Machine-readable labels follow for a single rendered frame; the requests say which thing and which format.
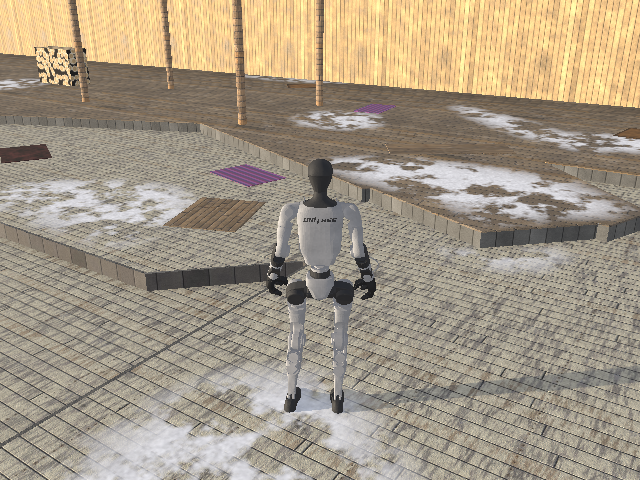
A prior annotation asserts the left robot hand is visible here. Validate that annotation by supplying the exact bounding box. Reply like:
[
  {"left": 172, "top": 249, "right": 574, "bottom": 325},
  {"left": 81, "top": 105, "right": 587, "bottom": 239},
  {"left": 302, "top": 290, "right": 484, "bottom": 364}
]
[{"left": 266, "top": 275, "right": 288, "bottom": 296}]

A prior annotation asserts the right robot upper arm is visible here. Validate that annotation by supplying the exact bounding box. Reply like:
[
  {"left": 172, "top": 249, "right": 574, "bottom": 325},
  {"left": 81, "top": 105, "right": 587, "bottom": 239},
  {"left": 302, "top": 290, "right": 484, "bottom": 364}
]
[{"left": 341, "top": 202, "right": 365, "bottom": 258}]

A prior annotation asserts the left robot forearm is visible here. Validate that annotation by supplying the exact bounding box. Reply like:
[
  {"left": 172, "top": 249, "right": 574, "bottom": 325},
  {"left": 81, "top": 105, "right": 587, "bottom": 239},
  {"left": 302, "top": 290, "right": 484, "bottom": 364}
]
[{"left": 267, "top": 243, "right": 285, "bottom": 280}]

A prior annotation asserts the right robot forearm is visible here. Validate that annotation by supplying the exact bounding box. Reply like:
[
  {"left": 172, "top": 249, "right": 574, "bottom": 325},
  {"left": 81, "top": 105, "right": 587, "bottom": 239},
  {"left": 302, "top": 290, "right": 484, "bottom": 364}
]
[{"left": 355, "top": 243, "right": 374, "bottom": 282}]

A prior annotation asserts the left robot upper arm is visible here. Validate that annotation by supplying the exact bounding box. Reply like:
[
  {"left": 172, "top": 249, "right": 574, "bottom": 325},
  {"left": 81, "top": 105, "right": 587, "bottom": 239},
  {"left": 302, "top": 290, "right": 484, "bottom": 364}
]
[{"left": 275, "top": 202, "right": 299, "bottom": 258}]

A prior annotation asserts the right robot hand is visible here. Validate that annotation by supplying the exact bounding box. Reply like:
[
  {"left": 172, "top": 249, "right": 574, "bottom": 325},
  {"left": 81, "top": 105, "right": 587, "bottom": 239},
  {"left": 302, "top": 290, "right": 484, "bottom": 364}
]
[{"left": 353, "top": 278, "right": 376, "bottom": 300}]

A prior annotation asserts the robot torso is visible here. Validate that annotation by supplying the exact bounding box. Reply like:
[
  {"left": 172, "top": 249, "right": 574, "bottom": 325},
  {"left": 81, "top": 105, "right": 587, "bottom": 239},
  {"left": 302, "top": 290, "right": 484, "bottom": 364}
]
[{"left": 297, "top": 197, "right": 344, "bottom": 300}]

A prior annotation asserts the left robot shin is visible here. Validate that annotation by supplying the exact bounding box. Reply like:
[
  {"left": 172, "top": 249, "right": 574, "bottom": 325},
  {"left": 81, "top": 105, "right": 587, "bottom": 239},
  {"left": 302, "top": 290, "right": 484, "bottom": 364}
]
[{"left": 286, "top": 331, "right": 303, "bottom": 399}]

